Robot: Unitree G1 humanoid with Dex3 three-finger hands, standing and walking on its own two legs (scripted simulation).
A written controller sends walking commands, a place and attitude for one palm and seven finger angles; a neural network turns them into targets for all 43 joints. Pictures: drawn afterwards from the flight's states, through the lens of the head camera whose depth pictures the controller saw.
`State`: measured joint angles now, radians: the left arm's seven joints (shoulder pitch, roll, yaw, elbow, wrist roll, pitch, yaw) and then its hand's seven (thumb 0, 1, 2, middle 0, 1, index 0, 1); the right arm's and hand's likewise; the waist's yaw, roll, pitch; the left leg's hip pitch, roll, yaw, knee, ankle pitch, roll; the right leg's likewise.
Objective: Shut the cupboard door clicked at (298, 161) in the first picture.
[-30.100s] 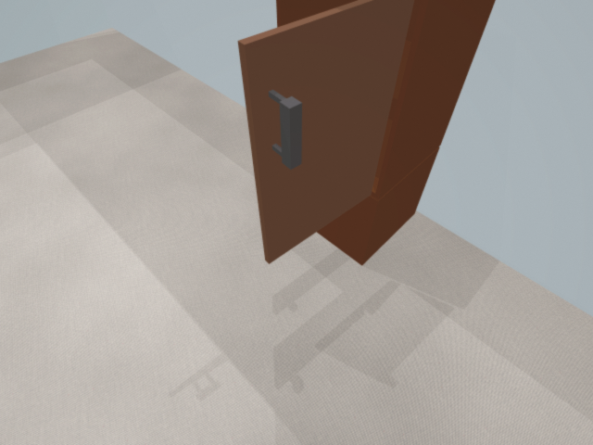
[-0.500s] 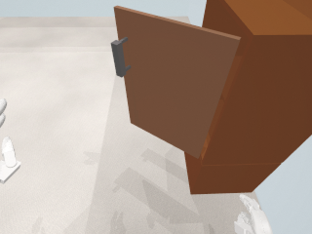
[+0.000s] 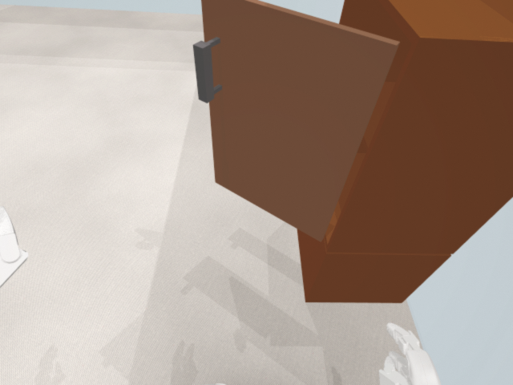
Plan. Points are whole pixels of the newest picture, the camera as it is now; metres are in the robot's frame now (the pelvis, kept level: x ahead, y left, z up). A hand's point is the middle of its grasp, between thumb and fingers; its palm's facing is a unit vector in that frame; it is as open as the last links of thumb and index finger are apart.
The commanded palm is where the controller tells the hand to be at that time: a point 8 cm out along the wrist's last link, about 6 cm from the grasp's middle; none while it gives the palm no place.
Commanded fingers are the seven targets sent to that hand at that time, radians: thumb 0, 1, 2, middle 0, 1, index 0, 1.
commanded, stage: step back with the hand held close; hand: left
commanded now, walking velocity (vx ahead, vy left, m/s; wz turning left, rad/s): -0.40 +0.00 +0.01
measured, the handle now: (210, 69) +0.74 +0.16 +0.11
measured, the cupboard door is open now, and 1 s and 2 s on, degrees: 55 55 55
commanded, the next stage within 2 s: stop stepping back and stand still in 0.62 s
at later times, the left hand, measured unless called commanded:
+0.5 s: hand out of the picture +0.09 +0.29 +0.19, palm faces +0.56 -0.74 -0.38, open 7.4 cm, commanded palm +0.04 +0.30 +0.20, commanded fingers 0.00 0.90 0.90 -0.20 -0.30 -0.20 -0.30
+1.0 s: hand out of the picture -0.02 +0.30 +0.18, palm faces +0.50 -0.80 -0.33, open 7.4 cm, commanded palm -0.05 +0.32 +0.20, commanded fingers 0.00 0.90 0.90 -0.20 -0.30 -0.20 -0.30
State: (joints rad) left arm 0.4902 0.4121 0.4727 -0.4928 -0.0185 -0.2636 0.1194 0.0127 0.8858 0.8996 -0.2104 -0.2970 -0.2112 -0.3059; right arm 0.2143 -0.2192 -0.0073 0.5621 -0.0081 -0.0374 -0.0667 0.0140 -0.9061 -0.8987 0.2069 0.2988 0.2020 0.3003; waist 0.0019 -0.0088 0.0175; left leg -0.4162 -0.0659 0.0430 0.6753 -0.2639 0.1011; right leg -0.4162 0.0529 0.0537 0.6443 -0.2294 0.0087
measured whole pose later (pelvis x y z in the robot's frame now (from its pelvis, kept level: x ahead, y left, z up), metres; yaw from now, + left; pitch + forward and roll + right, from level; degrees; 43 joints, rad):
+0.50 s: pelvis -0.09 +0.00 +0.01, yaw +2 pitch +4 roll -5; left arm 0.51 0.39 0.49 -0.51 -0.06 -0.28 0.15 0.01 0.89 0.90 -0.21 -0.30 -0.21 -0.31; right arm 0.19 -0.17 -0.01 0.66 -0.01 -0.12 -0.06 0.01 -0.91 -0.90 0.21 0.30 0.20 0.30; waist 0.05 0.02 -0.07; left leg -0.54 0.07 0.10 0.48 -0.02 0.10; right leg -0.22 0.07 0.00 0.76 -0.51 0.01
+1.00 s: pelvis -0.21 +0.02 -0.01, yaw -3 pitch -1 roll -5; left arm 0.53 0.42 0.45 -0.55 -0.04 -0.21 0.16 0.01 0.88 0.90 -0.21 -0.30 -0.22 -0.31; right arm 0.36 -0.27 -0.04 0.69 0.00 -0.09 -0.10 0.01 -0.91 -0.90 0.20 0.30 0.20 0.30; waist 0.03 -0.02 -0.09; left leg -0.45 0.02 -0.02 0.74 -0.32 0.01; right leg -0.21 -0.05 -0.05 0.63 -0.42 0.03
